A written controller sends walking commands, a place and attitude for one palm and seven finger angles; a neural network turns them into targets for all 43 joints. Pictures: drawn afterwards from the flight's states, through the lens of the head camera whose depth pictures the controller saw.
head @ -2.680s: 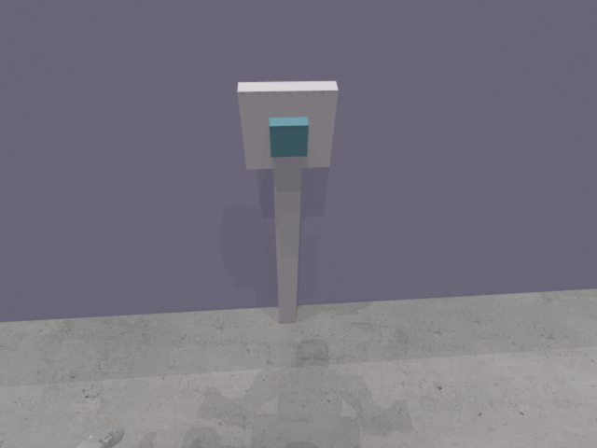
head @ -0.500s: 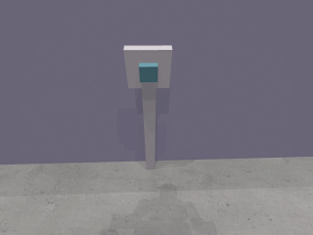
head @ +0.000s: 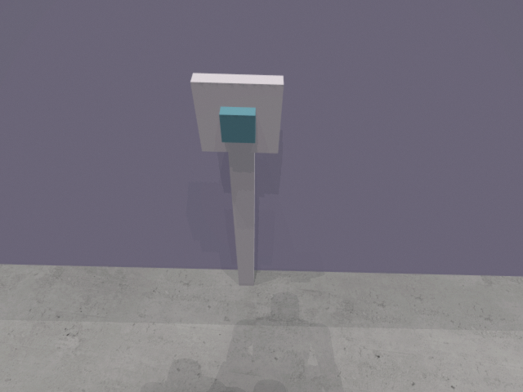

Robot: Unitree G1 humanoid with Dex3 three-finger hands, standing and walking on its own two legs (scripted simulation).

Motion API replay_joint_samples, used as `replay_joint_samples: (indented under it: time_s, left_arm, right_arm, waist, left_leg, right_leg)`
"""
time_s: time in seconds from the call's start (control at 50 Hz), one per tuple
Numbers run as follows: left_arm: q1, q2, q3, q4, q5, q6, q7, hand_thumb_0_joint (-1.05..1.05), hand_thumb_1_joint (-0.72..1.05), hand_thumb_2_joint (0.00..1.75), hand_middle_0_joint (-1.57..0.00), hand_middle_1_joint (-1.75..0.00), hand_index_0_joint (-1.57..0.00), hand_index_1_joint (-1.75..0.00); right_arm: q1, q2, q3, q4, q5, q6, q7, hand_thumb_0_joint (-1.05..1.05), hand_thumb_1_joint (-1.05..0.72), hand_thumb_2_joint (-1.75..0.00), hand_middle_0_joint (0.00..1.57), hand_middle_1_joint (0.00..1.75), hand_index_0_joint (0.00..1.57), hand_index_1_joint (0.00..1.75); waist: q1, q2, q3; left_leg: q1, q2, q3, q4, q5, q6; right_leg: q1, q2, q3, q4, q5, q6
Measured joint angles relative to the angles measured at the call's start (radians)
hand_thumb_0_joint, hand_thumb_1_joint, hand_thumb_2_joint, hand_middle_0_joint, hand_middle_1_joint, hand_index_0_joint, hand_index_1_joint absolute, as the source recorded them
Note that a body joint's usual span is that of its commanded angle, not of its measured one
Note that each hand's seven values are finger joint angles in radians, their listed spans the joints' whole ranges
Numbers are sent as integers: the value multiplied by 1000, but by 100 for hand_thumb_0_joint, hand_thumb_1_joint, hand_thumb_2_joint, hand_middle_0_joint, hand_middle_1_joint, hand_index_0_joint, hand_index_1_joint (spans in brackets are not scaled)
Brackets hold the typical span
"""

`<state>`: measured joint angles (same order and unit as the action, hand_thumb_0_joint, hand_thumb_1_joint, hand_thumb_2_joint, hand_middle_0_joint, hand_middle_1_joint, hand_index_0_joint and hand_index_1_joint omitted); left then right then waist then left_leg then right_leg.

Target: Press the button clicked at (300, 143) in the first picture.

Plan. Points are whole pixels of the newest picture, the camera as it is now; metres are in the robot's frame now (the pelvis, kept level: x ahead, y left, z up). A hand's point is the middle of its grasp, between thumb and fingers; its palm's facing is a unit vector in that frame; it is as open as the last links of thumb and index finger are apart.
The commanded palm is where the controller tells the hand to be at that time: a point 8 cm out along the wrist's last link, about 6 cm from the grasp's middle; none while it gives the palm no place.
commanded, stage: come to a stop and stand still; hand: left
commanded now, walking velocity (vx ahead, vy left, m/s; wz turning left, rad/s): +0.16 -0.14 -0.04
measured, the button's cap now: (238, 124) +0.56 +0.09 +0.09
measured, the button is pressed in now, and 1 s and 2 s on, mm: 0 0 0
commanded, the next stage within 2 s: none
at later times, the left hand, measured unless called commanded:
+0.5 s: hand out of the picture +0.10 +0.18 -0.18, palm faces +0.03 -0.98 -0.19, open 7.3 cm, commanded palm none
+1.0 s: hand out of the picture +0.06 +0.13 -0.17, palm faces -0.05 -0.97 -0.23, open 7.3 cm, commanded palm none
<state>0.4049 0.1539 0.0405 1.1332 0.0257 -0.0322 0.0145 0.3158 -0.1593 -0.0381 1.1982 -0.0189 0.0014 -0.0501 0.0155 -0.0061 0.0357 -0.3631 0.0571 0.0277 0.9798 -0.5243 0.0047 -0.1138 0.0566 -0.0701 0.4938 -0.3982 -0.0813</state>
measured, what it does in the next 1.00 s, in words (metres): steps on the spot: left foot, then right foot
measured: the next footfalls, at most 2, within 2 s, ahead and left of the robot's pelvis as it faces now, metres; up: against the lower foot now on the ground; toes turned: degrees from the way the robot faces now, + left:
left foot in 0.24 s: +0.11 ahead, +0.06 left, +0.00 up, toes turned +0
right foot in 0.64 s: +0.05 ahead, -0.18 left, +0.00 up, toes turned -3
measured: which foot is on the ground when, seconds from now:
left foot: up 0.00-0.22, down 0.24-1.00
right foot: down 0.00-0.26, up 0.28-0.62, down 0.64-1.00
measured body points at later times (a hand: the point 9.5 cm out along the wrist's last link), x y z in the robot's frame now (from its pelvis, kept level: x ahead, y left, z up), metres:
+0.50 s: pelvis +0.04 +0.00 +0.00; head +0.06 +0.02 +0.45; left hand +0.10 +0.23 -0.16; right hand +0.14 -0.23 -0.13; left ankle +0.13 +0.06 -0.73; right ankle +0.01 -0.17 -0.66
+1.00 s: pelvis -0.01 -0.04 +0.00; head -0.02 -0.05 +0.44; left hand +0.06 +0.19 -0.15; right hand -0.05 -0.26 -0.17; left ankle +0.07 +0.06 -0.73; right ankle +0.01 -0.17 -0.73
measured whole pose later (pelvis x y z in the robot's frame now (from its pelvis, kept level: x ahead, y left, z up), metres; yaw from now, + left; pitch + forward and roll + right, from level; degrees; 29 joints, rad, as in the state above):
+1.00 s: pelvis -0.01 -0.04 +0.00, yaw -3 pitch -2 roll +0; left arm 0.28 0.16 0.01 0.98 0.02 0.02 0.03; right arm 0.40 -0.16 -0.02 1.03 -0.02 0.03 0.00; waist -0.04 0.03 0.00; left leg -0.35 0.01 0.07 0.60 -0.22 0.03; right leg -0.28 -0.02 0.00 0.63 -0.32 0.00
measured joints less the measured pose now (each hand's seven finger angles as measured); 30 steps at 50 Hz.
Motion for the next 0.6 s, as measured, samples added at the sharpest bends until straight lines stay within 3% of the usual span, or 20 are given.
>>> replay_joint_samples:
  time_s: [0.04,0.1,0.2,0.22,0.24,0.3,0.34,0.4,0.52,0.6]
  left_arm:
    - [20,-13,-5,4,2,-6,10,1,91,90,-20,-30,-20,-30]
    - [53,-36,-15,19,6,-5,21,0,91,90,-20,-30,-20,-30]
    - [79,-71,-33,52,0,6,31,1,91,90,-20,-30,-20,-30]
    - [80,-74,-34,55,-4,10,32,1,91,90,-20,-30,-20,-30]
    - [79,-75,-34,57,-9,14,33,1,91,90,-20,-30,-20,-30]
    - [35,-58,-22,28,-24,34,43,1,91,90,-20,-30,-20,-30]
    - [-14,-46,-12,-7,-17,46,48,1,91,90,-20,-30,-20,-30]
    - [-91,-24,3,-71,-8,59,46,1,91,90,-20,-30,-20,-30]
    - [-179,16,23,-149,1,75,35,0,91,90,-20,-30,-20,-30]
    - [-155,42,4,-175,3,66,30,0,91,90,-20,-30,-20,-30]
  right_arm:
    - [-31,-7,-6,-9,-1,-1,5,0,-91,-90,20,30,20,30]
    - [-94,-17,-10,-42,-3,-3,13,0,-91,-90,20,30,20,30]
    - [-203,0,8,-102,8,-25,7,0,-91,-90,19,30,20,30]
    - [-213,8,12,-114,9,-33,4,0,-91,-90,19,30,20,30]
    - [-218,17,15,-125,9,-41,2,0,-91,-90,19,30,20,30]
    - [-222,56,27,-156,15,-54,-6,0,-91,-90,19,30,20,30]
    - [-214,69,36,-164,16,-50,-12,0,-91,-90,20,30,20,30]
    - [-219,59,19,-183,20,-41,-19,-3,-94,-90,20,30,21,30]
    - [-213,18,0,-186,-1,3,11,-3,-93,-90,20,30,21,30]
    - [-174,-5,-5,-206,-3,15,44,-1,-92,-90,20,30,20,30]
  waist:
    - [10,-4,11]
    - [14,1,18]
    - [12,7,30]
    - [8,9,32]
    - [3,11,32]
    - [6,-30,35]
    - [9,-35,39]
    - [10,-31,44]
    - [1,-13,30]
    - [-8,-7,-5]
  left_leg:
    - [-61,0,35,84,10,3]
    - [-125,1,72,64,67,2]
    - [-95,-34,87,-217,228,2]
    - [-60,-45,86,-299,308,8]
    - [-23,-48,87,-351,375,35]
    - [31,-69,120,-376,305,101]
    - [60,-71,128,-415,307,105]
    - [73,-70,127,-469,348,97]
    - [35,-49,102,-492,391,88]
    - [-24,-29,104,-441,385,66]
  right_leg:
    - [36,5,2,-40,10,-3]
    - [80,18,10,-87,16,-3]
    - [135,35,32,-86,-11,7]
    - [134,37,32,-46,-23,11]
    - [117,40,29,27,-34,20]
    - [-55,11,64,420,-112,67]
    - [-153,-4,85,573,-133,88]
    - [-263,-47,106,634,-72,109]
    - [-307,-102,115,552,-7,121]
    - [-219,-117,84,288,-13,94]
